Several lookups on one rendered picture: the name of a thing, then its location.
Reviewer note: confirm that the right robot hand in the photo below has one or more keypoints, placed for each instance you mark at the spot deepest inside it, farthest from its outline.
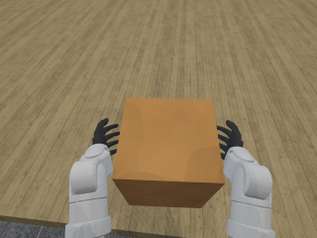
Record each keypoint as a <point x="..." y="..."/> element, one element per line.
<point x="234" y="140"/>

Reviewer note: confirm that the right robot forearm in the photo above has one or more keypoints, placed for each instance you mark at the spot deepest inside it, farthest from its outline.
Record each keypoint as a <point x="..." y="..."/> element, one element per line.
<point x="250" y="216"/>

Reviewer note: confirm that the carton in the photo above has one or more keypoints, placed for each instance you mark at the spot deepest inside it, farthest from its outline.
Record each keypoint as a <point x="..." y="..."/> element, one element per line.
<point x="168" y="153"/>

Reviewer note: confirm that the left robot forearm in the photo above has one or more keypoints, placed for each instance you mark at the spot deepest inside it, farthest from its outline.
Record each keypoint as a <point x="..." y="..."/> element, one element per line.
<point x="88" y="187"/>

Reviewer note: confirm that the left robot hand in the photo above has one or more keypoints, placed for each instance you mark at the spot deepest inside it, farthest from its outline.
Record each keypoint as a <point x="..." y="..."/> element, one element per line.
<point x="101" y="138"/>

